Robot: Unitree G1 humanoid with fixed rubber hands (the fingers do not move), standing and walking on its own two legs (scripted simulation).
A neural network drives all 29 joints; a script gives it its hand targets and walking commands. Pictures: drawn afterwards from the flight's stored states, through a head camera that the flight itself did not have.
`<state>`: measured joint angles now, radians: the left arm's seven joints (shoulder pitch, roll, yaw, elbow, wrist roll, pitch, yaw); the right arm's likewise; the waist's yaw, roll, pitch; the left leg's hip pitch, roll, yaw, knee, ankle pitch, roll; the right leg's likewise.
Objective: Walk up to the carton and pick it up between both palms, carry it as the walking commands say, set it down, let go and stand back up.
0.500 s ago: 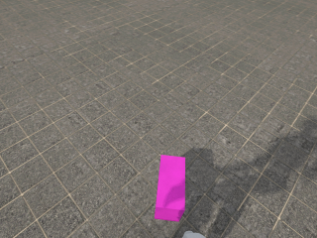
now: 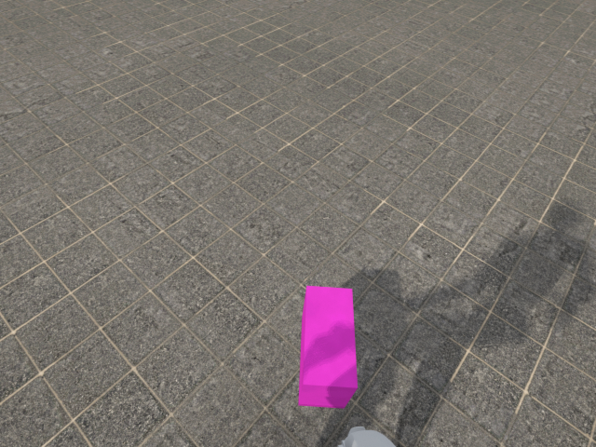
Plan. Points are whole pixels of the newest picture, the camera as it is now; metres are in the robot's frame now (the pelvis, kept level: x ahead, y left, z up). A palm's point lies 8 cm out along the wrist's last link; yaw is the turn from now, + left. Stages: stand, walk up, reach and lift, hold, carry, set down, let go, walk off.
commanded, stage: walk up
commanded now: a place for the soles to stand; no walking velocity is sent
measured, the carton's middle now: (325, 346) +0.49 -0.11 -0.64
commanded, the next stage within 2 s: none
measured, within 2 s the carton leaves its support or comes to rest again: neither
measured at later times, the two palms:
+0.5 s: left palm out of the picture +0.08 +0.31 -0.09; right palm out of the picture +0.10 -0.35 -0.09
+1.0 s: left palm out of the picture +0.11 +0.30 -0.09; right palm out of the picture +0.08 -0.35 -0.09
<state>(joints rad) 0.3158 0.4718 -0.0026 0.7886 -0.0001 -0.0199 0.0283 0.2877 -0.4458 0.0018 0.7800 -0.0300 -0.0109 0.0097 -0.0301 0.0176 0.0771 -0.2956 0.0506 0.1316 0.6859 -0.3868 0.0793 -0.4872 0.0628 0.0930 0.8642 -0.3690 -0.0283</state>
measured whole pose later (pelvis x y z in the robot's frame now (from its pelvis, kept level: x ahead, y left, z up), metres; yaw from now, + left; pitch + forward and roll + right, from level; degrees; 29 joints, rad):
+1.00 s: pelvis +0.00 -0.02 -0.01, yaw -5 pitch -1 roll -1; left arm 0.31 0.46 0.00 0.79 0.00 -0.05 0.03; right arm 0.21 -0.46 0.00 0.81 -0.03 -0.01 0.01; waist -0.02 0.02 0.04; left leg -0.30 0.05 0.13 0.73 -0.41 0.03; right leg -0.34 0.04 0.11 0.71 -0.34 -0.01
